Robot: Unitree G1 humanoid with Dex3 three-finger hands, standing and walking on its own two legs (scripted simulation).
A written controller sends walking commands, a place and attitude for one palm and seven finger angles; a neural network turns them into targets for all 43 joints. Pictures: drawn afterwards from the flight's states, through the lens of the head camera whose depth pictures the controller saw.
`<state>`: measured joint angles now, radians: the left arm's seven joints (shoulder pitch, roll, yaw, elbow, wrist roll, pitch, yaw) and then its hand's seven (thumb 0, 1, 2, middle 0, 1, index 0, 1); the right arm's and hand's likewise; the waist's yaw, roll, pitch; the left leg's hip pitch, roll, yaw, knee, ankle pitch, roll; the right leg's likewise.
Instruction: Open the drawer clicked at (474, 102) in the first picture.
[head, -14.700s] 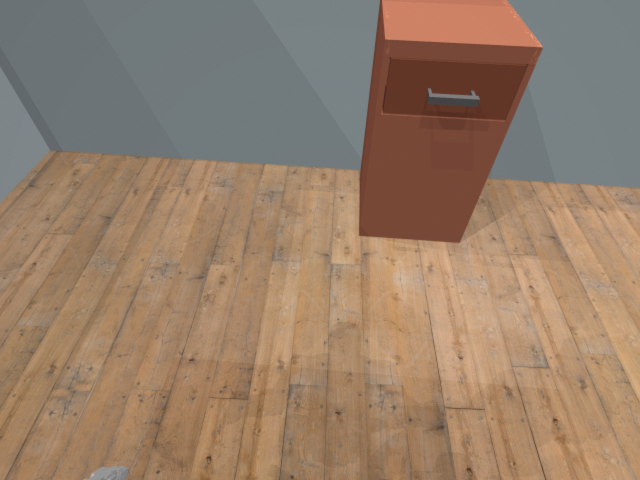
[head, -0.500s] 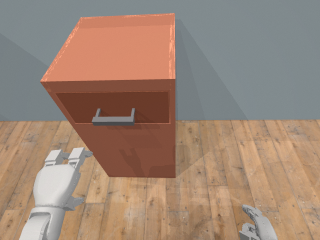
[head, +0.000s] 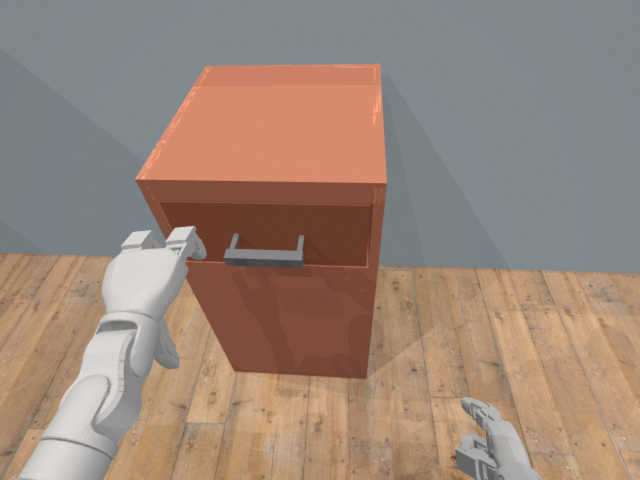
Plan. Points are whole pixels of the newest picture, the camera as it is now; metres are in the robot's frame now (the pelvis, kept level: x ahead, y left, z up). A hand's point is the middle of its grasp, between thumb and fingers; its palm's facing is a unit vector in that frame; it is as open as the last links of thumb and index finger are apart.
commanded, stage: raise the hand with hooked fingers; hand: left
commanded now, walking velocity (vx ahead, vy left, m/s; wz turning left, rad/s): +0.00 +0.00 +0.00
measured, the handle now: (266, 249) +0.52 +0.18 -0.08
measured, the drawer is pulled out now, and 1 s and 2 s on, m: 0.00 0.00 0.00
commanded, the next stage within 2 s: move the hooked fingers above the handle in 0.44 s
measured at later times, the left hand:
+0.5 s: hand (165, 300) +0.30 +0.24 +0.07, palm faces +0.06 -0.09 -0.99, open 13.8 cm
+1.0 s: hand (200, 283) +0.35 +0.22 +0.04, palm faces -0.03 -0.06 -1.00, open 13.8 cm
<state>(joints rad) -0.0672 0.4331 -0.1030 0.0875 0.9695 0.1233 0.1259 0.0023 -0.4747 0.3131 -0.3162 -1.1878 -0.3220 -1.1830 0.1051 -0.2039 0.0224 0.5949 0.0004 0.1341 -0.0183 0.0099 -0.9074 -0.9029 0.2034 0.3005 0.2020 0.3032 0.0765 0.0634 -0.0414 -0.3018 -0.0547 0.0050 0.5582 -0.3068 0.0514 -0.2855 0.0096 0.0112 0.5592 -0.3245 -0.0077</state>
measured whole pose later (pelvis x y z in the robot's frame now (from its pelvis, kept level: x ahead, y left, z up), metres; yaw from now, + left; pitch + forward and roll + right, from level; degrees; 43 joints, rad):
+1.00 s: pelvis +0.00 -0.02 +0.00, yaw +0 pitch +7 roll +0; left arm -0.28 0.45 -0.07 0.42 0.99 -0.03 0.16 0.00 -0.49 0.31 -0.32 -1.20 -0.32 -1.20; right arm 0.19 -0.25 -0.04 0.65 0.01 0.11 -0.04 0.01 -0.91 -0.90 0.20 0.30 0.20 0.30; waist 0.04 0.05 -0.06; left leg -0.41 -0.03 0.00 0.60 -0.31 0.02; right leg -0.40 0.04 0.00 0.60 -0.33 -0.04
